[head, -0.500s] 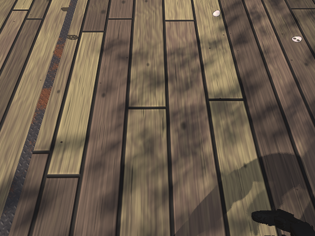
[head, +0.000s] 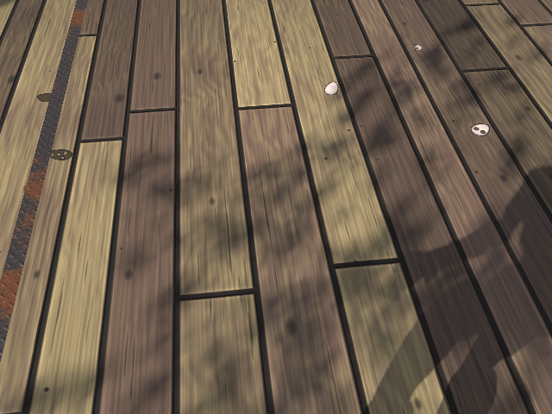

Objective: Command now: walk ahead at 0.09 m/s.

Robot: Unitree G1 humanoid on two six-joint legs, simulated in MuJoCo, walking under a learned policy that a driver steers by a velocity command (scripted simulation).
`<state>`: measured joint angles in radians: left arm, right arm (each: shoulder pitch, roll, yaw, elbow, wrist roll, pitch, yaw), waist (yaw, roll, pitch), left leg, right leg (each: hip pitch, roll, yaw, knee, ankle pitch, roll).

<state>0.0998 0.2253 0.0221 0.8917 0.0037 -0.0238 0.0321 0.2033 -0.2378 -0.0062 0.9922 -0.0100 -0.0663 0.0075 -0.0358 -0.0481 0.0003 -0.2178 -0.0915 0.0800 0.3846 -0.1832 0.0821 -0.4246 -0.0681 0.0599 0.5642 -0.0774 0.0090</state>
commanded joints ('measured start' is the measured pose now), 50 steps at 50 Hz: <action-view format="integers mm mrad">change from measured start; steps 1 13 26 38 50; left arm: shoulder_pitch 61 37 27 35 67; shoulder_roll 144 102 84 70 60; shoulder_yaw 38 39 42 40 33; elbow -21 48 104 158 199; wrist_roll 20 -5 -5 -3 -4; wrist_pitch -8 -7 20 28 26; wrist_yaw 5 2 7 11 14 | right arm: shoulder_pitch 25 28 62 97 138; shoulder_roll -95 -92 -67 -43 -22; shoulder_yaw -13 -20 -20 -19 -19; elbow -24 22 67 93 106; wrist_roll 7 6 5 4 4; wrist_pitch -2 42 54 46 43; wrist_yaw -10 -32 -41 -44 -44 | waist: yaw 32 19 26 32 33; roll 54 11 49 49 52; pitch -73 -72 -14 29 43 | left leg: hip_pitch -76 -26 -35 -51 -46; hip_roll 194 122 136 140 139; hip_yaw -135 -65 -74 -82 -83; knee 7 56 35 -19 -43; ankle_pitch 117 68 31 -55 -71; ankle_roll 42 -31 -34 -35 -32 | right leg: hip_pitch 257 249 244 248 239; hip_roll -50 -4 24 33 34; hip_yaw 37 19 -4 -10 -11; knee -135 -71 -78 -117 -136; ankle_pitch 294 208 115 28 -1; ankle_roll -48 -76 -68 -52 -45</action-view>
